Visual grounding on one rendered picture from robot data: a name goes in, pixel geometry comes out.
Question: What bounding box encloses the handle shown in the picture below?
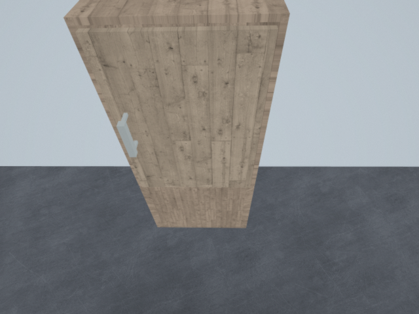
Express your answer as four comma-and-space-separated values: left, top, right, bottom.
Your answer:
117, 113, 138, 157

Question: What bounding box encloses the cupboard door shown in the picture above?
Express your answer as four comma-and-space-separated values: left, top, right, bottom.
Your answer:
75, 26, 278, 187

